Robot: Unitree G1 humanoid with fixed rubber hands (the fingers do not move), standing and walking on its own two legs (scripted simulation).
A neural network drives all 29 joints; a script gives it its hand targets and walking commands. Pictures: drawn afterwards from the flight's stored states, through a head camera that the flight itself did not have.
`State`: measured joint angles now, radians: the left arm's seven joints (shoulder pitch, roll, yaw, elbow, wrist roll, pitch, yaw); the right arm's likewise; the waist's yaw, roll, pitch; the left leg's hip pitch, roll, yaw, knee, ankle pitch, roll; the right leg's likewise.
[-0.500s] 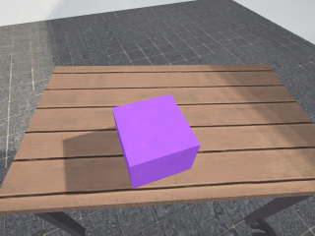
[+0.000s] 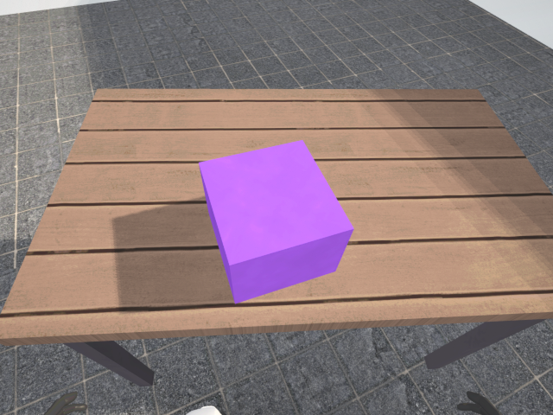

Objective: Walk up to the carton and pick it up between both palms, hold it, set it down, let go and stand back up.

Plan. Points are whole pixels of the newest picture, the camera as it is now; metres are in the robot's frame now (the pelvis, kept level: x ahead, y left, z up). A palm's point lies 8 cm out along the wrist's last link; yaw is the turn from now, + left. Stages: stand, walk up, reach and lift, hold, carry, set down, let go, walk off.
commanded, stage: walk up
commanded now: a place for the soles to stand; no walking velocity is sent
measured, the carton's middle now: (269, 219) +0.42 +0.00 -0.01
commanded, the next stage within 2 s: none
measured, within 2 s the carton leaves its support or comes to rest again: neither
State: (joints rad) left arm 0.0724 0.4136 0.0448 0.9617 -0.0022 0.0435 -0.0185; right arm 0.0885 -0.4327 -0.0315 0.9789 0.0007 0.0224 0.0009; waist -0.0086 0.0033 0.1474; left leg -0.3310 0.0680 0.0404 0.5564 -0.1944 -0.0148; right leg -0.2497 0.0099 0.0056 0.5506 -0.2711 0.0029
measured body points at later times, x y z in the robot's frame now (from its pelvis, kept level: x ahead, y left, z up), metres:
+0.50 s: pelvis -0.05 -0.03 -0.01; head +0.00 -0.03 +0.44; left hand +0.02 +0.29 -0.12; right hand +0.04 -0.35 -0.13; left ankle -0.03 +0.09 -0.73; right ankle -0.06 -0.14 -0.73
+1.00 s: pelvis -0.04 -0.03 +0.01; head -0.04 -0.03 +0.46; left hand +0.05 +0.29 -0.10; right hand +0.06 -0.34 -0.11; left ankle -0.03 +0.09 -0.73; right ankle -0.06 -0.14 -0.73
